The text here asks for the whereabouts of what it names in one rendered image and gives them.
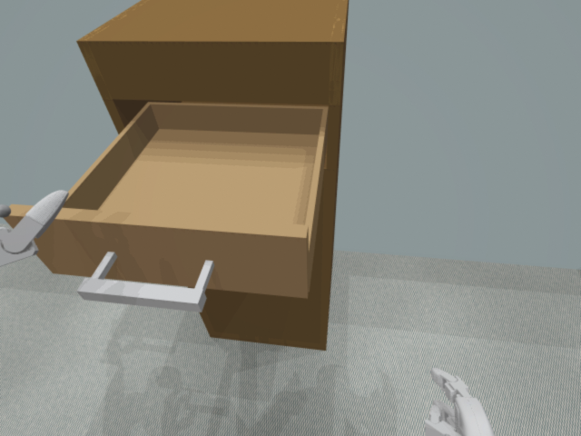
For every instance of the robot left hand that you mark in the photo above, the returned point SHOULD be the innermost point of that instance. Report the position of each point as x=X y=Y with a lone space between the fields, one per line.
x=19 y=243

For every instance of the robot right hand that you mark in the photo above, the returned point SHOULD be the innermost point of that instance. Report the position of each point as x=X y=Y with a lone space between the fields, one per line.
x=468 y=418

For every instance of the handle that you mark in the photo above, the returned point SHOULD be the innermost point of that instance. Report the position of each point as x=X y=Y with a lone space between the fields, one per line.
x=143 y=294

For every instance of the drawer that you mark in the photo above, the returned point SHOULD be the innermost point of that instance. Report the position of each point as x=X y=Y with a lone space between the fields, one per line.
x=236 y=184

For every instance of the cabinet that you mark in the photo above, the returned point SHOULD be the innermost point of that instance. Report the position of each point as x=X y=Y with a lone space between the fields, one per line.
x=266 y=52

